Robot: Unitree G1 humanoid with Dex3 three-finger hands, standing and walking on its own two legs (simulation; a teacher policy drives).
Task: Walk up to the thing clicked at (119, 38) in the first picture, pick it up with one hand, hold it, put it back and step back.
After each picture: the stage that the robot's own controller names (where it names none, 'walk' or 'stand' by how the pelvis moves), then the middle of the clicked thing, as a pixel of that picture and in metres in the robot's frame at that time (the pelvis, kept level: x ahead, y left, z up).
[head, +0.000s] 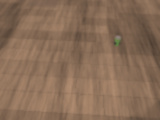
stand; (117, 41) +1.54 -0.49 -0.72
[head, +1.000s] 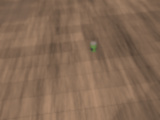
walk; (93, 46) +1.47 -0.07 -0.69
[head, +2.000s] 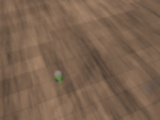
walk; (58, 76) +0.94 +0.26 -0.71
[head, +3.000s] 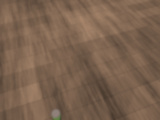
walk; (56, 116) +0.55 +0.23 -0.71
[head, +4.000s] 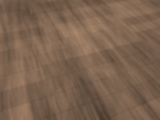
stand; out of the picture +0.40 +0.20 -0.71
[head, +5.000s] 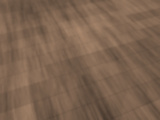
stand; out of the picture +0.38 +0.21 -0.72
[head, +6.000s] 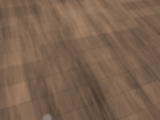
walk; out of the picture +0.45 +0.15 -0.71
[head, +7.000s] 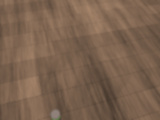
stand; (55, 116) +0.45 +0.15 -0.69
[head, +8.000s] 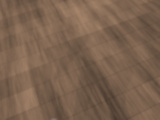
stand; out of the picture +0.41 +0.25 -0.69
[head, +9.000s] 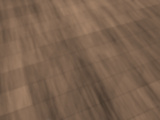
stand; out of the picture +0.38 +0.22 -0.70
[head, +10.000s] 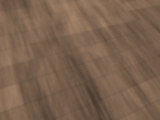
walk; out of the picture +0.36 +0.19 -0.70
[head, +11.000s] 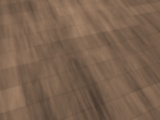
walk; out of the picture +0.36 +0.19 -0.69
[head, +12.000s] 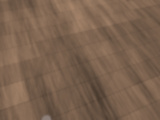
walk; out of the picture +0.39 +0.18 -0.69
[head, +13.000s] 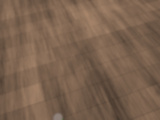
stand; out of the picture +0.47 +0.20 -0.69
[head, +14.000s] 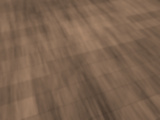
stand; out of the picture +0.47 +0.20 -0.72
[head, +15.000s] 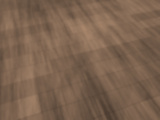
stand; out of the picture +0.46 +0.20 -0.73
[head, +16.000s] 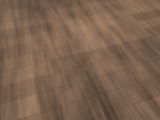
stand; out of the picture +0.46 +0.20 -0.73
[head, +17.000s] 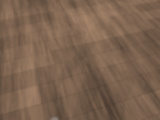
go down; out of the picture +0.47 +0.19 -0.72
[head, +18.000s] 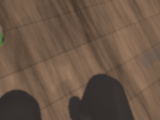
go down; out of the picture +0.57 +0.21 -0.31
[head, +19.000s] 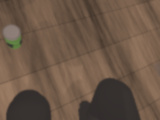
approach; (13, 37) +0.57 +0.20 -0.31
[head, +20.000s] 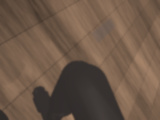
close in; out of the picture +0.56 +0.26 -0.25
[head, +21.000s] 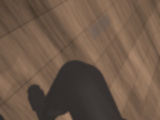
close; out of the picture +0.55 +0.27 -0.27
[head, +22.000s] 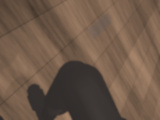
close; out of the picture +0.53 +0.26 -0.27
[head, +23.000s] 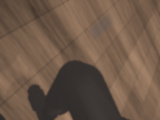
close; out of the picture +0.51 +0.25 -0.26
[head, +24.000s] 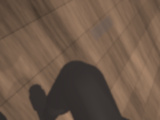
close; out of the picture +0.51 +0.25 -0.27
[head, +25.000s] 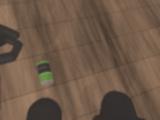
lift; (45, 73) +0.48 +0.13 -0.39
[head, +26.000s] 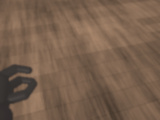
close in; out of the picture +0.42 +0.11 -0.70
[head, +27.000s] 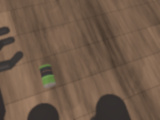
hold; (47, 76) +0.47 +0.11 -0.44
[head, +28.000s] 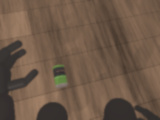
close in; (59, 76) +0.47 +0.09 -0.44
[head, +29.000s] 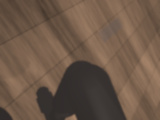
close in; out of the picture +0.49 +0.17 -0.28
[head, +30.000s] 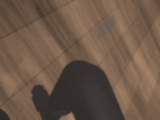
close; out of the picture +0.49 +0.18 -0.29
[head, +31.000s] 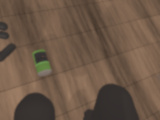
lift; (41, 62) +0.51 +0.11 -0.34
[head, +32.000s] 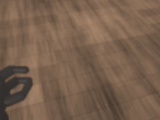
close in; out of the picture +0.43 +0.07 -0.68
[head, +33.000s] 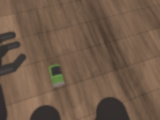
hold; (56, 75) +0.49 +0.07 -0.46
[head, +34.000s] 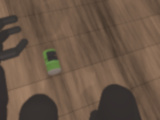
close in; (51, 61) +0.52 +0.06 -0.36
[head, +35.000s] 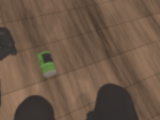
hold; (47, 64) +0.52 +0.08 -0.34
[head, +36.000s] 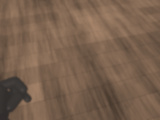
crouch; out of the picture +0.44 +0.05 -0.68
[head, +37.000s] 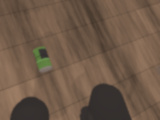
crouch; (42, 59) +0.51 +0.06 -0.39
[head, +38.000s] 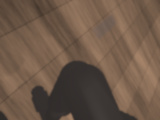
lower; out of the picture +0.52 +0.14 -0.29
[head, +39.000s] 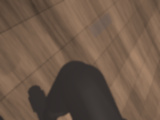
lower; out of the picture +0.52 +0.14 -0.29
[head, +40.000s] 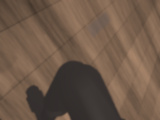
lower; out of the picture +0.52 +0.14 -0.29
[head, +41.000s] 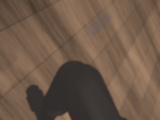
loosen; out of the picture +0.52 +0.14 -0.29
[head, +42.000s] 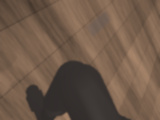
withdraw; out of the picture +0.53 +0.13 -0.29
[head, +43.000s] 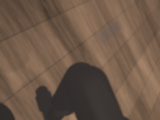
rise; out of the picture +0.53 +0.12 -0.30
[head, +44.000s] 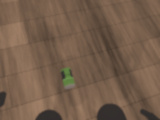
walk; (67, 78) +0.50 +0.03 -0.50
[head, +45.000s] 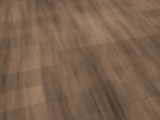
stand; out of the picture +0.44 +0.01 -0.69
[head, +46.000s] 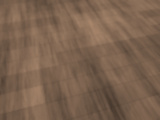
withdraw; out of the picture +0.45 +0.01 -0.69
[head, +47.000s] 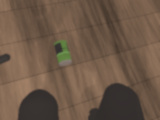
lower; (62, 53) +0.54 +0.02 -0.35
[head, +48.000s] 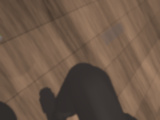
hold; out of the picture +0.55 +0.10 -0.29
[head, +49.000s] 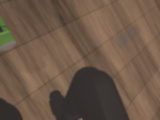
lower; (0, 34) +0.55 +0.09 -0.30
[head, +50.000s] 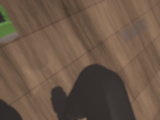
lower; (1, 24) +0.55 +0.07 -0.28
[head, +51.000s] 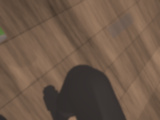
lower; out of the picture +0.55 +0.08 -0.30
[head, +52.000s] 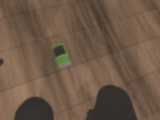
stand; (61, 55) +0.54 +0.01 -0.37
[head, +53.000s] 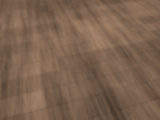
hold; out of the picture +0.46 -0.03 -0.69
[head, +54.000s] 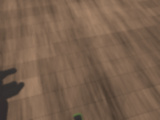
rise; out of the picture +0.46 -0.02 -0.72
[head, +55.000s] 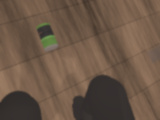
lower; (47, 37) +0.56 +0.00 -0.35
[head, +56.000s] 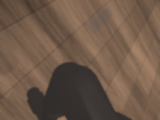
hold; out of the picture +0.57 +0.07 -0.29
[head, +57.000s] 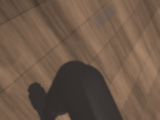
stand; out of the picture +0.57 +0.07 -0.30
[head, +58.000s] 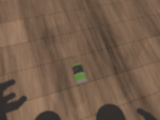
stand; (79, 73) +0.53 -0.06 -0.50
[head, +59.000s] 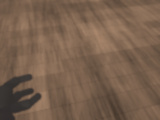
hold; out of the picture +0.47 -0.08 -0.70
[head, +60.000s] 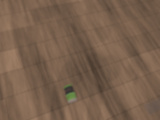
withdraw; (70, 93) +0.50 -0.05 -0.66
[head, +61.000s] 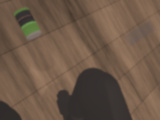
lower; (28, 24) +0.59 -0.01 -0.30
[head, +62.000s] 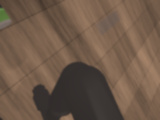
lower; out of the picture +0.60 +0.03 -0.30
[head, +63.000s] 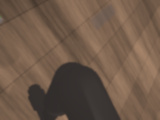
stand; out of the picture +0.60 +0.02 -0.30
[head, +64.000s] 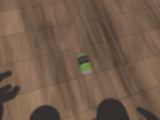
stand; (84, 64) +0.56 -0.09 -0.46
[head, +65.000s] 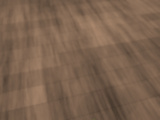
stand; out of the picture +0.49 -0.12 -0.68
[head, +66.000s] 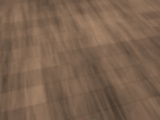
stand; out of the picture +0.48 -0.13 -0.68
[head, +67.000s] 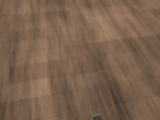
stand; out of the picture +0.49 -0.13 -0.70
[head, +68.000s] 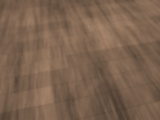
stand; out of the picture +0.49 -0.12 -0.75
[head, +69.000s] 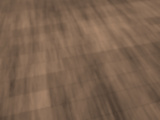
stand; out of the picture +0.48 -0.12 -0.75
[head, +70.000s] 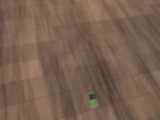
walk; (92, 100) +0.55 -0.18 -0.73
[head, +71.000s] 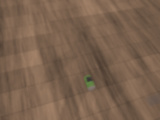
walk; (89, 82) +0.75 -0.13 -0.74
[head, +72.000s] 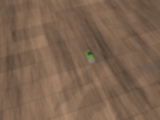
walk; (89, 57) +1.06 -0.04 -0.72
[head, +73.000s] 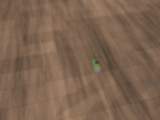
stand; (96, 65) +1.08 -0.16 -0.74
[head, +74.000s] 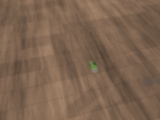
stand; (93, 66) +1.12 -0.14 -0.75
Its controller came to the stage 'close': yes
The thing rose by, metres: 0.01
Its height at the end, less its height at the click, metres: -0.02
